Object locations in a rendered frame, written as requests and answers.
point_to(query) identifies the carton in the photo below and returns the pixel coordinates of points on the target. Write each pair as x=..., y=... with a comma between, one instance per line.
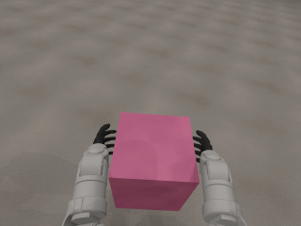
x=154, y=165

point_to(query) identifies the robot left hand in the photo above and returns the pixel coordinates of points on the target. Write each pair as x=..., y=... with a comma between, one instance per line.
x=100, y=137

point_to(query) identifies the left robot forearm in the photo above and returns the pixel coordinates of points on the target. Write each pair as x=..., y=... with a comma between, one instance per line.
x=88, y=204

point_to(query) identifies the right robot forearm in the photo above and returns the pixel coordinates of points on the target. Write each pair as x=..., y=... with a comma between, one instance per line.
x=220, y=205

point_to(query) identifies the robot right hand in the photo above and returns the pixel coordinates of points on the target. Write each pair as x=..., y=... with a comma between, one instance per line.
x=205, y=144

